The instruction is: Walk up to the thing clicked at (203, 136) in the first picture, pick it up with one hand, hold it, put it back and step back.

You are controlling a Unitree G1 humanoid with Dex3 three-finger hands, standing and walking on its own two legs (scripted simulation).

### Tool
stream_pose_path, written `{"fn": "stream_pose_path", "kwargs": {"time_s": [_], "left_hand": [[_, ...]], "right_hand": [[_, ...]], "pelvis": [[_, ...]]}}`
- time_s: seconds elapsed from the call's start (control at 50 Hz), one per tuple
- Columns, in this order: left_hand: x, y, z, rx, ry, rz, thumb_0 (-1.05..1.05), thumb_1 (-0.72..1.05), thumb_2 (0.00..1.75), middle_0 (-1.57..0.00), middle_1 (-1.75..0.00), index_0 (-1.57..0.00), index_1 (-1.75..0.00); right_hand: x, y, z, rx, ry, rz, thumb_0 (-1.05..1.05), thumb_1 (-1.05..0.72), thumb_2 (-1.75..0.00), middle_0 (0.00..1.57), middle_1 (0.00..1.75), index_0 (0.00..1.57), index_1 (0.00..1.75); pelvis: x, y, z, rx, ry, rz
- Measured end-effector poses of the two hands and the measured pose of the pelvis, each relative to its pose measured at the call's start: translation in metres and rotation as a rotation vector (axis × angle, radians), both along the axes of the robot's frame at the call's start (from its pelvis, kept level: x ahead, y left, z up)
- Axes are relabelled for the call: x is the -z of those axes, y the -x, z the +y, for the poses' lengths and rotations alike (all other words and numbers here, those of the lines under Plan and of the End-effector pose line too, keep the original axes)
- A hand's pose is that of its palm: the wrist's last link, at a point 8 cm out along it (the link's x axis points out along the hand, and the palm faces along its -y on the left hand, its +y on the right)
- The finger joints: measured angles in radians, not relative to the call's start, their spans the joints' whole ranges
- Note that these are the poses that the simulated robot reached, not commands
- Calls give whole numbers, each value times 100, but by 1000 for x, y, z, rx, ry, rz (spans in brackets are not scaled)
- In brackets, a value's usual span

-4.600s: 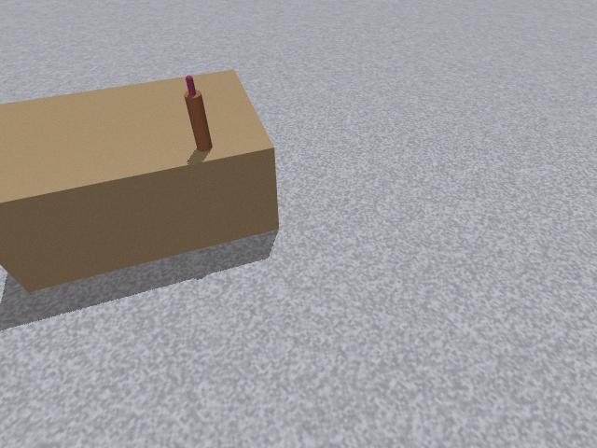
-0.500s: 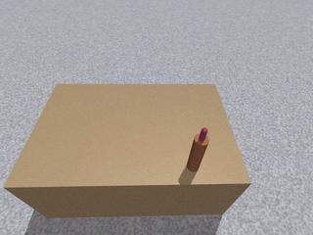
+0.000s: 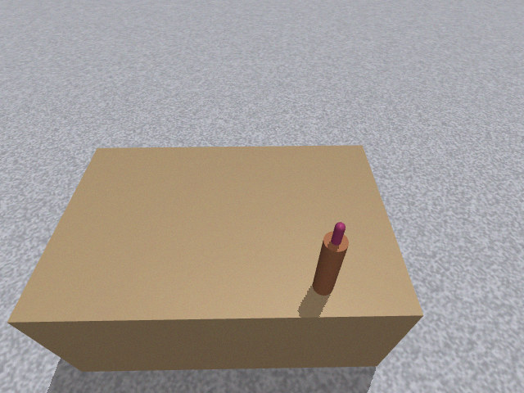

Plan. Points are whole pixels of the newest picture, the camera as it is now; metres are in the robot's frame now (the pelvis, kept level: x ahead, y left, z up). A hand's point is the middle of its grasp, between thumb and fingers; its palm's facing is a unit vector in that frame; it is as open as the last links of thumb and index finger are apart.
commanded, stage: walk up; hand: right
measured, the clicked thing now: (330, 259) +0.47 -0.15 -0.19
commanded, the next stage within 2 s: stand in 0.66 s
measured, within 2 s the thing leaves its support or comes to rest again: neither
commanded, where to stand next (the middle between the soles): +0.06 +0.01 m, yaw +2 degrees
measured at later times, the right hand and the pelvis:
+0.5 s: hand out of the picture +0.09 -0.24 -0.15, palm faces -0.02 +0.94 -0.34, open 7.4 cm; pelvis +0.00 +0.00 +0.00, yaw +1 degrees
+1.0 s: hand out of the picture +0.09 -0.25 -0.15, palm faces -0.02 +0.94 -0.35, open 7.4 cm; pelvis +0.01 +0.00 +0.00, yaw +0 degrees
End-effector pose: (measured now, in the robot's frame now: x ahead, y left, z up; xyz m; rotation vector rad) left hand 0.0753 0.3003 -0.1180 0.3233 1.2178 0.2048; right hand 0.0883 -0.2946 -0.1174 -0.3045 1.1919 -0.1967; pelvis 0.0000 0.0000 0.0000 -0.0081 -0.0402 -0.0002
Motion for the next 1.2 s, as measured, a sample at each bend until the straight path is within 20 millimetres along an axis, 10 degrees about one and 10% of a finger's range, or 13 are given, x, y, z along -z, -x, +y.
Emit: {"fn": "stream_pose_path", "kwargs": {"time_s": [1.2], "left_hand": [[5,4,-1,11,20,32,1,90,90,-20,-30,-21,-30]], "right_hand": [[-2,6,2,19,14,38,1,-90,-90,21,30,20,30]], "pelvis": [[-2,-9,5,9,-8,6]]}}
